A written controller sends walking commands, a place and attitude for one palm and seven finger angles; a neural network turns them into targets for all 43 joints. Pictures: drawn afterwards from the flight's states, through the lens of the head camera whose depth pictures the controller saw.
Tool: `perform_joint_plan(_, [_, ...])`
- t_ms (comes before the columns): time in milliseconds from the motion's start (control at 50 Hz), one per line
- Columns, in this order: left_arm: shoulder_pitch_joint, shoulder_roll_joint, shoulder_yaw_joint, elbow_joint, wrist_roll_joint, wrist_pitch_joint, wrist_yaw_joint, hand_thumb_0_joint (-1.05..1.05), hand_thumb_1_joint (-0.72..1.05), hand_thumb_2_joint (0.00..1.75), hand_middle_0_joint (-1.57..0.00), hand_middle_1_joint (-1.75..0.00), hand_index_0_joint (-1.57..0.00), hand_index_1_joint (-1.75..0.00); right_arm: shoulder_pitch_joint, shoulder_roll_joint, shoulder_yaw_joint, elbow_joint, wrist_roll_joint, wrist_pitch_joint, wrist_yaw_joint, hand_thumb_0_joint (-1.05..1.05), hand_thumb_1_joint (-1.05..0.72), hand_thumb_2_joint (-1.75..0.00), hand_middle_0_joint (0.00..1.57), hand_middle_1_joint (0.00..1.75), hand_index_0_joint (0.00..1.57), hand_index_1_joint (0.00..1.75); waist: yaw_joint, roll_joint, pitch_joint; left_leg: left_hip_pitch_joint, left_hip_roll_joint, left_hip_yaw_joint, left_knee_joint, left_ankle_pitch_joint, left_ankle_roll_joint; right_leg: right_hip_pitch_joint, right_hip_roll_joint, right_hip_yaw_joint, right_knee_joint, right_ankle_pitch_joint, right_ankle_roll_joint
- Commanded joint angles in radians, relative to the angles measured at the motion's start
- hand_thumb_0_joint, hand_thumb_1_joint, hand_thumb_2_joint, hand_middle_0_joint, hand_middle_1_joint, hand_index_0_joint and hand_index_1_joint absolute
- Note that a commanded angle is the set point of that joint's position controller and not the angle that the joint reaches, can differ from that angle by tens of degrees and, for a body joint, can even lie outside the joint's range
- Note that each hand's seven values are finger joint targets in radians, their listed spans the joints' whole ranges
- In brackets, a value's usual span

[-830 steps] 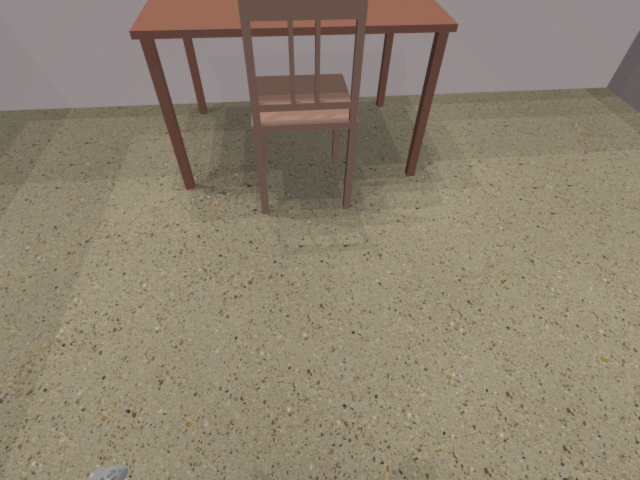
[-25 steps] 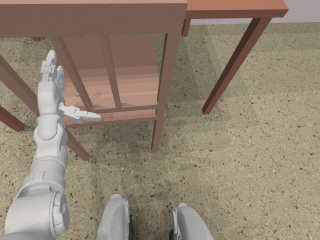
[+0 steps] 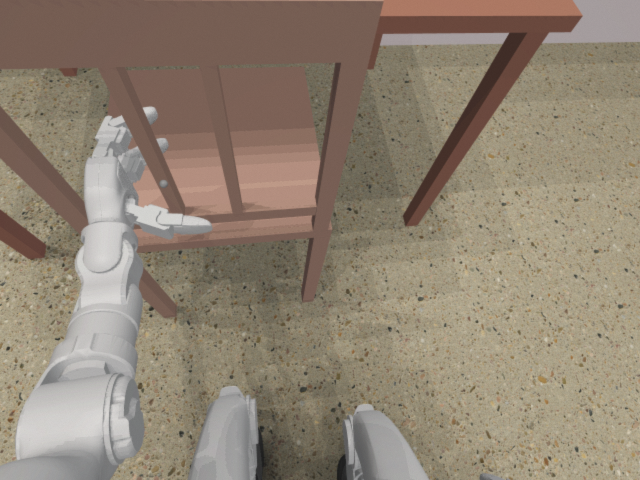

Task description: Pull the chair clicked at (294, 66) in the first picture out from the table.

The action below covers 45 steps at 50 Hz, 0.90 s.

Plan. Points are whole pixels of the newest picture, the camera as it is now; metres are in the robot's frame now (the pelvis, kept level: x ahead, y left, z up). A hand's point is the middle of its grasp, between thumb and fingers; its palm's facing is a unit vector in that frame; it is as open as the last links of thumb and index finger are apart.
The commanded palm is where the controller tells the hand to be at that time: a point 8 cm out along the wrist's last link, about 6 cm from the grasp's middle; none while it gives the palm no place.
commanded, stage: hook a spindle and tug to test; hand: left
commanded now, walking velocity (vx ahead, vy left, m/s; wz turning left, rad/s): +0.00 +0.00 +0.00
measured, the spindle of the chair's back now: (153, 155) +0.50 +0.19 +0.04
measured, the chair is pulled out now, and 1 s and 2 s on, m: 0.00 0.03 0.18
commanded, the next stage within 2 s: step backward, pulling the chair out in 1.08 s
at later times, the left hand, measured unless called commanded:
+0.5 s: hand (173, 179) +0.47 +0.17 +0.03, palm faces +0.11 -0.99 -0.03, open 5.2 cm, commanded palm +0.43 +0.21 +0.03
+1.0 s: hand (171, 203) +0.44 +0.17 +0.03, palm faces +0.10 -0.99 -0.03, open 5.0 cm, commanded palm +0.40 +0.21 +0.03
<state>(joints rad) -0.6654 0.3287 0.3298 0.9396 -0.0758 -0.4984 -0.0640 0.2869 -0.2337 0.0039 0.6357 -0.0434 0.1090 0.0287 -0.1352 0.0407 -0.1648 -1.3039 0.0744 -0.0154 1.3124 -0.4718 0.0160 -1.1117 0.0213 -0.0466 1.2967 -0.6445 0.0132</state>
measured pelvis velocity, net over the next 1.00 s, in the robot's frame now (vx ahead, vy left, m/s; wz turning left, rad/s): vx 0.01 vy -0.01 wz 0.01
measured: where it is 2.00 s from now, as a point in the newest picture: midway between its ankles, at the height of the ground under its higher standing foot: outside the picture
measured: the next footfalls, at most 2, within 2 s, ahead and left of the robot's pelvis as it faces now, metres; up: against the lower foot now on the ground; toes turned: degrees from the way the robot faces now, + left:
none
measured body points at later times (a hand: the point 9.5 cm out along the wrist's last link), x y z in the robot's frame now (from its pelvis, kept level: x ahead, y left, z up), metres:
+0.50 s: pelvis +0.00 -0.01 +0.00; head +0.14 +0.01 +0.43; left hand +0.46 +0.22 +0.03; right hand +0.05 -0.27 -0.12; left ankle +0.07 +0.11 -0.61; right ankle -0.02 -0.14 -0.61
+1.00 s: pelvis +0.01 -0.01 +0.01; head +0.14 +0.01 +0.44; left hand +0.43 +0.22 +0.03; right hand +0.10 -0.27 -0.11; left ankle +0.07 +0.11 -0.61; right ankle -0.02 -0.14 -0.61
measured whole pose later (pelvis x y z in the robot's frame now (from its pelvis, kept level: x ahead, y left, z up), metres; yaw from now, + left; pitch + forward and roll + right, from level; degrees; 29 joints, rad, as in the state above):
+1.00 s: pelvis +0.01 -0.01 +0.01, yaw +1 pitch +25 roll -3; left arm -0.47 0.27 0.28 0.75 -0.12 -0.48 -0.07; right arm 0.25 -0.24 -0.01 0.60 -0.03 0.09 0.03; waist -0.11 0.03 -0.17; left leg -1.23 0.07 -0.01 1.27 -0.48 0.00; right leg -1.05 0.02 -0.04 1.27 -0.66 0.00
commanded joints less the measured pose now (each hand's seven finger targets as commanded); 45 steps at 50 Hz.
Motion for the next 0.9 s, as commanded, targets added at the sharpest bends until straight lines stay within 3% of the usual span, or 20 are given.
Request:
perform_joint_plan(0, [-0.393,0.179,0.014,-0.199,-0.008,-0.074,0.000,0.00,-0.11,0.47,-0.45,-1.29,-0.45,-1.29,0.132,-0.180,-0.066,-0.054,0.000,-0.019,-0.012,0.00,-0.90,-0.90,0.20,0.30,0.20,0.30,-0.018,0.088,-0.472,0.606,-0.029,-0.060,-0.114,0.305,0.002,-0.017,0.034,-0.010,-0.184,0.330,-0.041])
perform_joint_plan(80, [-0.371,0.146,-0.010,-0.241,-0.016,-0.073,0.000,0.00,0.12,0.56,-0.50,-1.45,-0.50,-1.45,0.132,-0.176,-0.068,-0.063,0.000,-0.021,-0.009,0.00,-0.90,-0.90,0.20,0.30,0.20,0.30,-0.011,0.123,-0.509,0.649,-0.029,-0.062,-0.117,0.348,-0.002,-0.011,0.035,-0.010,-0.179,0.357,-0.046])
perform_joint_plan(120, [-0.337,0.147,-0.005,-0.239,-0.015,-0.067,0.004,0.00,0.23,0.61,-0.50,-1.45,-0.50,-1.45,0.128,-0.174,-0.070,-0.063,0.002,-0.018,-0.008,0.00,-0.90,-0.90,0.20,0.30,0.20,0.30,-0.004,0.109,-0.507,0.644,-0.030,-0.058,-0.121,0.346,-0.003,0.003,0.036,-0.010,-0.187,0.361,-0.044])
perform_joint_plan(180, [-0.332,0.130,-0.019,-0.216,-0.012,-0.057,0.013,0.00,0.40,0.68,-0.50,-1.45,-0.50,-1.45,0.133,-0.173,-0.069,-0.063,0.003,-0.017,-0.007,0.00,-0.90,-0.90,0.20,0.30,0.20,0.30,-0.018,0.079,-0.468,0.619,-0.030,-0.057,-0.123,0.331,0.001,-0.004,0.037,-0.010,-0.189,0.357,-0.041])
perform_joint_plan(240, [-0.364,0.143,-0.011,-0.215,-0.003,-0.060,0.026,0.00,0.56,0.76,-0.50,-1.45,-0.50,-1.45,0.130,-0.171,-0.066,-0.060,-0.001,-0.016,-0.006,0.00,-0.90,-0.90,0.20,0.30,0.20,0.30,-0.015,0.092,-0.456,0.603,-0.032,-0.052,-0.123,0.303,0.001,-0.008,0.034,-0.008,-0.194,0.336,-0.040])
perform_joint_plan(260, [-0.334,0.147,-0.001,-0.198,0.000,-0.059,0.027,0.00,0.62,0.78,-0.50,-1.45,-0.50,-1.45,0.132,-0.170,-0.066,-0.065,-0.001,-0.016,-0.004,0.00,-0.90,-0.90,0.20,0.30,0.20,0.30,-0.008,0.072,-0.459,0.592,-0.034,-0.050,-0.124,0.304,0.002,0.012,0.036,-0.008,-0.194,0.343,-0.041])
perform_joint_plan(320, [-0.364,0.154,0.001,-0.194,0.001,-0.068,0.024,0.00,0.79,0.85,-0.50,-1.45,-0.50,-1.45,0.132,-0.171,-0.066,-0.062,-0.002,-0.015,-0.004,0.00,-0.90,-0.90,0.20,0.30,0.20,0.30,-0.017,0.068,-0.464,0.587,-0.034,-0.047,-0.114,0.307,0.005,0.006,0.036,-0.003,-0.190,0.352,-0.039])
perform_joint_plan(360, [-0.337,0.180,0.027,-0.191,-0.005,-0.071,0.018,0.00,0.90,0.90,-0.50,-1.45,-0.50,-1.45,0.131,-0.172,-0.064,-0.067,-0.002,-0.016,-0.005,0.00,-0.90,-0.90,0.20,0.30,0.20,0.30,-0.005,0.054,-0.469,0.557,-0.038,-0.037,-0.111,0.312,0.007,0.049,0.035,0.004,-0.190,0.378,-0.038])
perform_joint_plan(420, [-0.286,0.169,0.023,-0.235,-0.014,-0.077,0.006,0.00,0.90,0.90,-0.50,-1.45,-0.50,-1.45,0.124,-0.169,-0.067,-0.080,0.002,-0.013,-0.003,0.00,-0.90,-0.90,0.20,0.30,0.20,0.30,0.014,0.080,-0.515,0.594,-0.039,-0.033,-0.115,0.354,0.002,0.067,0.035,0.006,-0.183,0.416,-0.040])
perform_joint_plan(440, [-0.261,0.141,0.008,-0.235,-0.021,-0.071,0.002,0.00,0.90,0.90,-0.50,-1.45,-0.50,-1.45,0.119,-0.165,-0.067,-0.085,0.005,-0.013,-0.001,0.00,-0.90,-0.90,0.20,0.30,0.20,0.30,0.012,0.079,-0.506,0.587,-0.041,-0.025,-0.116,0.351,0.004,0.074,0.035,0.007,-0.191,0.424,-0.038])
perform_joint_plan(480, [-0.246,0.159,0.017,-0.245,-0.027,-0.065,-0.001,0.00,0.90,0.90,-0.50,-1.45,-0.50,-1.45,0.124,-0.170,-0.066,-0.083,0.006,-0.013,-0.002,0.00,-0.90,-0.90,0.20,0.30,0.20,0.30,0.009,0.059,-0.496,0.580,-0.039,-0.029,-0.118,0.354,0.006,0.085,0.037,0.006,-0.188,0.435,-0.038])
perform_joint_plan(500, [-0.235,0.172,0.028,-0.279,-0.030,-0.067,0.000,0.00,0.90,0.90,-0.50,-1.45,-0.50,-1.45,0.118,-0.171,-0.068,-0.088,0.008,-0.013,-0.002,0.00,-0.90,-0.90,0.20,0.30,0.20,0.30,0.020,0.080,-0.511,0.591,-0.038,-0.025,-0.120,0.363,0.003,0.089,0.035,0.008,-0.189,0.443,-0.038])
perform_joint_plan(540, [-0.165,0.138,0.007,-0.293,-0.036,-0.058,-0.002,0.00,0.90,0.90,-0.50,-1.45,-0.50,-1.45,0.111,-0.164,-0.068,-0.098,0.013,-0.011,0.002,0.00,-0.90,-0.90,0.20,0.30,0.20,0.30,0.029,0.069,-0.501,0.589,-0.041,-0.019,-0.131,0.368,0.002,0.115,0.036,0.007,-0.198,0.461,-0.038])
perform_joint_plan(560, [-0.175,0.138,0.001,-0.313,-0.038,-0.057,0.000,0.00,0.90,0.90,-0.50,-1.45,-0.50,-1.45,0.109,-0.165,-0.069,-0.097,0.013,-0.012,0.001,0.00,-0.90,-0.90,0.20,0.30,0.20,0.30,0.020,0.048,-0.494,0.582,-0.040,-0.019,-0.131,0.364,0.004,0.121,0.036,0.009,-0.201,0.468,-0.035])
perform_joint_plan(620, [-0.135,0.112,-0.019,-0.372,-0.031,-0.063,0.014,0.00,0.90,0.90,-0.50,-1.45,-0.50,-1.45,0.107,-0.160,-0.073,-0.103,0.014,-0.017,0.004,0.00,-0.90,-0.90,0.20,0.30,0.20,0.30,0.032,0.086,-0.515,0.622,-0.040,-0.021,-0.137,0.398,-0.001,0.117,0.035,0.005,-0.194,0.482,-0.039])
perform_joint_plan(680, [-0.075,0.104,-0.026,-0.391,-0.035,-0.062,0.020,0.00,0.90,0.90,-0.50,-1.45,-0.50,-1.45,0.105,-0.161,-0.073,-0.109,0.015,-0.022,0.004,0.00,-0.90,-0.90,0.20,0.30,0.20,0.30,0.030,0.052,-0.491,0.606,-0.041,-0.013,-0.141,0.404,0.002,0.142,0.034,0.010,-0.201,0.513,-0.036])
perform_joint_plan(760, [-0.092,0.130,-0.006,-0.371,-0.033,-0.068,0.022,0.00,0.90,0.90,-0.50,-1.45,-0.50,-1.45,0.096,-0.161,-0.071,-0.096,0.017,-0.027,-0.001,0.00,-0.90,-0.90,0.20,0.30,0.20,0.30,0.023,0.026,-0.432,0.545,-0.046,-0.007,-0.138,0.348,0.005,0.149,0.032,0.017,-0.208,0.492,-0.031])
perform_joint_plan(860, [-0.076,0.121,-0.001,-0.348,-0.042,-0.073,0.005,0.00,0.90,0.90,-0.50,-1.45,-0.50,-1.45,0.082,-0.159,-0.070,-0.094,0.017,-0.037,-0.009,0.00,-0.90,-0.90,0.20,0.30,0.20,0.30,0.027,0.033,-0.437,0.546,-0.048,-0.004,-0.130,0.350,0.004,0.142,0.027,0.019,-0.201,0.490,-0.032])
perform_joint_plan(880, [-0.089,0.123,-0.006,-0.376,-0.047,-0.078,0.000,0.00,0.90,0.90,-0.50,-1.45,-0.50,-1.45,0.082,-0.158,-0.069,-0.097,0.016,-0.040,-0.009,0.00,-0.90,-0.90,0.20,0.30,0.20,0.30,0.031,0.064,-0.448,0.558,-0.050,-0.002,-0.126,0.362,0.004,0.144,0.025,0.023,-0.199,0.504,-0.035])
